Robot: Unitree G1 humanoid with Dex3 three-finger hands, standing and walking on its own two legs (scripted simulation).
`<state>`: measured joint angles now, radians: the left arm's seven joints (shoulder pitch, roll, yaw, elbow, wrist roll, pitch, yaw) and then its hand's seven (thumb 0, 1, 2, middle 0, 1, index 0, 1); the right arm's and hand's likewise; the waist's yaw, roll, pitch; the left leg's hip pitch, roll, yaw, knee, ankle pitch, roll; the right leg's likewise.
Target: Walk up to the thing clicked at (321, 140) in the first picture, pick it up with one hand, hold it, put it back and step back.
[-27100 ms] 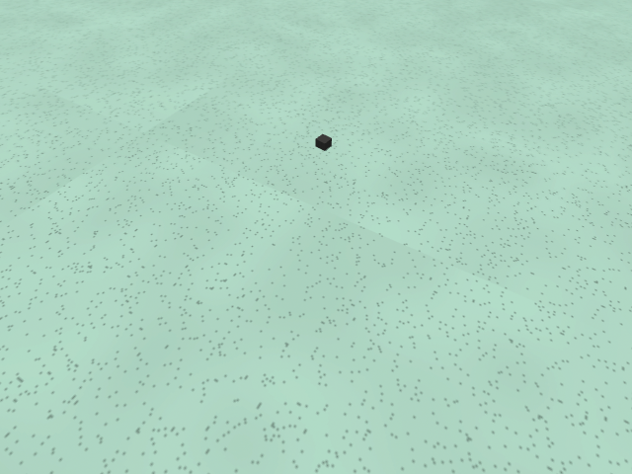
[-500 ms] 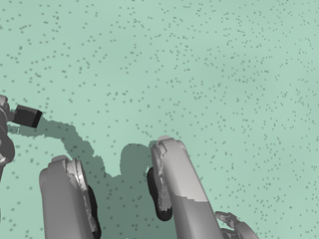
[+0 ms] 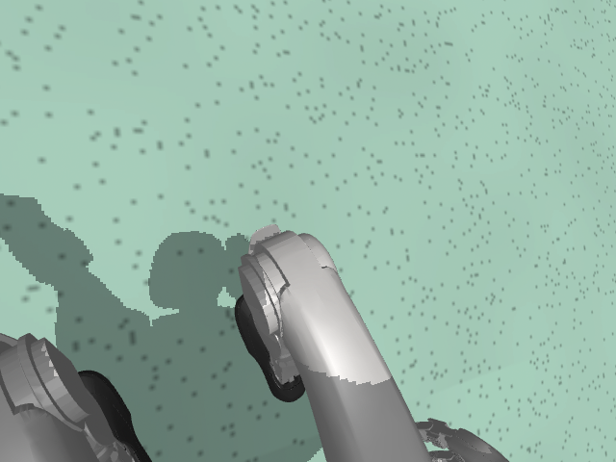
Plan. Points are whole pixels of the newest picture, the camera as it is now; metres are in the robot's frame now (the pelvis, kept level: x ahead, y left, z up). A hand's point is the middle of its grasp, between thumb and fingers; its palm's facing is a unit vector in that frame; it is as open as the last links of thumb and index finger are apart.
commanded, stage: approach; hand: left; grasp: from above
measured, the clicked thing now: out of the picture +0.46 +0.34 -0.30
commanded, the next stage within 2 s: rest palm in 0.36 s
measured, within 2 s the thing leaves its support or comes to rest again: neither
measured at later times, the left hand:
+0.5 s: hand out of the picture +0.43 +0.36 -0.18, palm faces -0.07 -0.42 -0.91, open 13.4 cm
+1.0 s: hand out of the picture +0.46 +0.31 -0.23, palm faces -0.01 -0.44 -0.90, open 13.6 cm
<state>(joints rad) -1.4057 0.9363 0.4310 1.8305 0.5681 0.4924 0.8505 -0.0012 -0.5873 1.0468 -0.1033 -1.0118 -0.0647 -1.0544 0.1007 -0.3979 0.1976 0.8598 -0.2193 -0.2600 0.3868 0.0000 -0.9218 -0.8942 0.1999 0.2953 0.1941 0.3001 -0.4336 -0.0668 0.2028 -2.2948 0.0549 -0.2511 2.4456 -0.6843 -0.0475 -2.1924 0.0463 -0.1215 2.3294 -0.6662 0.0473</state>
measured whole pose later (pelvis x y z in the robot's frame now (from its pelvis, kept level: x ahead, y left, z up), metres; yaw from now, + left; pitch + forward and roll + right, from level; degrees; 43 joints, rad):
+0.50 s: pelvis +0.00 +0.00 +0.00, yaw -1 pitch +31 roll -11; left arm -1.25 0.88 0.34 1.74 0.59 0.49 0.72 0.00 -0.44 0.99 -0.16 -1.00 -0.15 -1.02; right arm 0.14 -0.34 0.19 0.82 -0.15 -0.26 0.42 0.00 -0.92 -0.90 0.20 0.30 0.19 0.30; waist -0.33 -0.04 0.10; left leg -2.30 0.06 -0.25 2.44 -0.70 -0.04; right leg -2.19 0.05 -0.12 2.31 -0.67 0.05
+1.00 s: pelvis +0.00 +0.00 +0.00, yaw -2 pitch +26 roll -12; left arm -1.33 0.99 0.41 1.78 0.54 0.42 0.84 0.00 -0.43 0.94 -0.21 -0.87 -0.17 -0.91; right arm 0.09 -0.43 0.27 0.81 -0.22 -0.31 0.42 0.00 -0.92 -0.90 0.20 0.30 0.19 0.30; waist -0.44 -0.13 0.29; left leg -2.27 0.05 -0.30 2.48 -0.71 -0.05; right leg -2.15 0.06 -0.16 2.33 -0.67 0.05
